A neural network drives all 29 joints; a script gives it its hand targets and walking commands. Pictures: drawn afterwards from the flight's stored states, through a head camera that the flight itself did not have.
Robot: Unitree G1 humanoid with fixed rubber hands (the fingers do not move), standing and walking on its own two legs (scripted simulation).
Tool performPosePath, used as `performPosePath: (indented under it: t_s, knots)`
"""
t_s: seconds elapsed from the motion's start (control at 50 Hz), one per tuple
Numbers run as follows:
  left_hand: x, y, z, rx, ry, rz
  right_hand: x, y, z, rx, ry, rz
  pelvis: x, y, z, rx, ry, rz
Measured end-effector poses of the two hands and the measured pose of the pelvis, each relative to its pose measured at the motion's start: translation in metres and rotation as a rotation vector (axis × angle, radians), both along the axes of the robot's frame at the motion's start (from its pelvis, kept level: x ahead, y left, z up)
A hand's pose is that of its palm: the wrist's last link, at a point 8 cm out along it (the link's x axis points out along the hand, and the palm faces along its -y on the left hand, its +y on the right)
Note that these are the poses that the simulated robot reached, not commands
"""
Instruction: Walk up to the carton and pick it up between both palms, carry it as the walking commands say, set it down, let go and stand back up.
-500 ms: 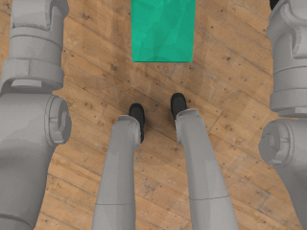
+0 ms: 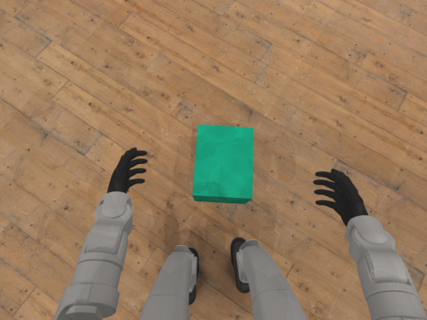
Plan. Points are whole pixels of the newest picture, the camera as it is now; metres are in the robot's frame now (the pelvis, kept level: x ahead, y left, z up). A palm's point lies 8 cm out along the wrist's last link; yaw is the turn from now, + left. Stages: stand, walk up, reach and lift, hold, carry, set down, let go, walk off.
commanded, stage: let go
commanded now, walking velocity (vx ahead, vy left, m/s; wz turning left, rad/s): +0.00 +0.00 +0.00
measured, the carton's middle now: (222, 166) +0.50 -0.05 -0.63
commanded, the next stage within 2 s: stand in 0.86 s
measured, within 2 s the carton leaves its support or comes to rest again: neither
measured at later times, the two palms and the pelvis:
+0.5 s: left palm (58, 244) +0.24 +0.25 -0.02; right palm (350, 223) +0.25 -0.21 -0.02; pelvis +0.09 +0.02 +0.05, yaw +0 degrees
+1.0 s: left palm (53, 252) +0.22 +0.26 -0.03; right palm (381, 232) +0.24 -0.26 -0.03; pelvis +0.09 +0.00 +0.04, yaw +0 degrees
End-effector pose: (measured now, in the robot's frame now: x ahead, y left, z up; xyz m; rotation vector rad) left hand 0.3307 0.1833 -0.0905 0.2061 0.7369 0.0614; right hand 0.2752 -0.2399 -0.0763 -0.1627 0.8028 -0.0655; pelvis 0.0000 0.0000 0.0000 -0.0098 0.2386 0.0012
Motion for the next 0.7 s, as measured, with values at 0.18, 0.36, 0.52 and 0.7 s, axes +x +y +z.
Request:
performPosePath:
  t_s: [0.18,0.36,0.52,0.7]
  knots:
    - [-0.038,0.033,0.044,-0.005,0.014,0.020,-0.028,0.003,0.043,-0.006,-0.015,-0.004,0.038,0.004,0.029,-0.006,-0.145,0.003]
    - [-0.084,0.060,0.058,-0.014,0.078,0.054,-0.037,0.025,0.048,0.011,0.020,0.028,0.070,0.013,0.046,-0.007,-0.241,0.004]
    - [-0.094,0.068,0.067,-0.034,0.066,0.063,-0.018,0.035,0.056,-0.002,-0.020,0.039,0.088,0.019,0.048,-0.011,-0.272,0.005]
    - [-0.087,0.063,0.070,-0.045,0.052,0.055,-0.008,0.030,0.054,-0.021,0.002,0.037,0.094,0.019,0.046,-0.011,-0.294,-0.002]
